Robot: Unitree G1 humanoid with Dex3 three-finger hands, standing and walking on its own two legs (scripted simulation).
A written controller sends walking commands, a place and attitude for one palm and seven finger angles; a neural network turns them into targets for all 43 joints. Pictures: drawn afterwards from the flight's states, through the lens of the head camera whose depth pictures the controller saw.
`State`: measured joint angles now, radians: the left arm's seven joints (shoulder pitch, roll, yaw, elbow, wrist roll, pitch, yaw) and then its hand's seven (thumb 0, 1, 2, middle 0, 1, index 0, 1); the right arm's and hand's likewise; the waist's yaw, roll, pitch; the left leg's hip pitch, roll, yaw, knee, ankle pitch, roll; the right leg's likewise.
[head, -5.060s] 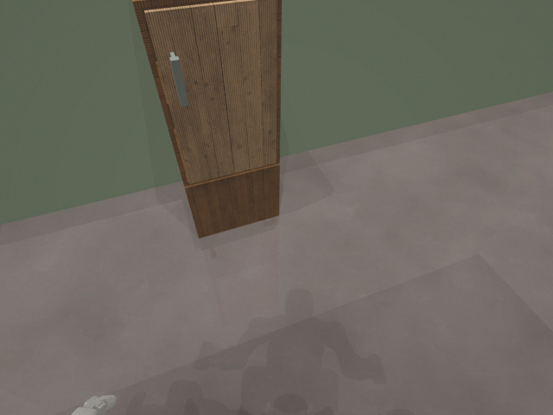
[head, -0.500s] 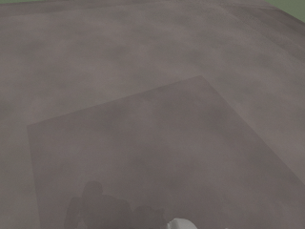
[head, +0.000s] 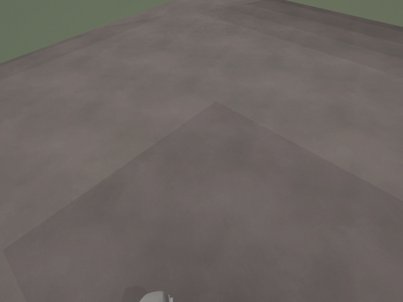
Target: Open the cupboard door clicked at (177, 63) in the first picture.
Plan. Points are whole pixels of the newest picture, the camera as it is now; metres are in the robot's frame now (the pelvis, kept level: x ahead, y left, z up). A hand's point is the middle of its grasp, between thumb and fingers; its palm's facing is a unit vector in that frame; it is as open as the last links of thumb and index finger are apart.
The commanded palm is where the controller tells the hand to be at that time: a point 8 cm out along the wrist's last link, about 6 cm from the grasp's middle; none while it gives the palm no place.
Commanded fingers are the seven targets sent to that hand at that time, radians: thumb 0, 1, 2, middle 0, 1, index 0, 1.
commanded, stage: walk to a spot facing it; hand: left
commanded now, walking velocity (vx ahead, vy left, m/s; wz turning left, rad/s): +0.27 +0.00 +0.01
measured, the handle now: out of the picture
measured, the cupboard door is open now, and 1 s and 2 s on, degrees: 0 0 0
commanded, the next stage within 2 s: turn to face it in 0.06 s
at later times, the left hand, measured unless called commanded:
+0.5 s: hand (108, 295) +0.18 +0.25 -0.19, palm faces +0.12 -0.98 -0.17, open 7.4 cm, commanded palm none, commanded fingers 0.00 0.90 0.90 -0.20 -0.30 -0.20 -0.30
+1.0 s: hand (116, 280) +0.20 +0.22 -0.15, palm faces +0.36 -0.88 -0.29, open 7.3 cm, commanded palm none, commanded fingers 0.00 0.90 0.90 -0.20 -0.30 -0.20 -0.30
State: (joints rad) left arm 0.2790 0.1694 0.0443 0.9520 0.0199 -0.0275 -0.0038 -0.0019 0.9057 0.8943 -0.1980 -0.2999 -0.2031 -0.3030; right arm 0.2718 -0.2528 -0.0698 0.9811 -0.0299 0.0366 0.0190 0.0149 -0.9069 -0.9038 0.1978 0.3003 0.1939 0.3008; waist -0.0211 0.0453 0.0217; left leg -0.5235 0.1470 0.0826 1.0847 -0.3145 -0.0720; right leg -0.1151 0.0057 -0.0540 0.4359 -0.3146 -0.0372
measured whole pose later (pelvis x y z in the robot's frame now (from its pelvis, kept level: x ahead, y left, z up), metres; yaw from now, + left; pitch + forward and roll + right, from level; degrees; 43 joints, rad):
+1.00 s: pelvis +0.17 +0.00 +0.00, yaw +22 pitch +1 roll +1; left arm 0.17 0.18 0.04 0.89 0.02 0.03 0.03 0.00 0.91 0.89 -0.20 -0.30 -0.20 -0.30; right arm 0.26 -0.25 -0.11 0.94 -0.02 0.07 0.01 0.01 -0.90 -0.90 0.20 0.30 0.20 0.30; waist -0.05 0.05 0.04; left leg -0.54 -0.09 -0.06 0.95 -0.39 -0.03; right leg -0.20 -0.03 -0.05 0.48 -0.30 -0.01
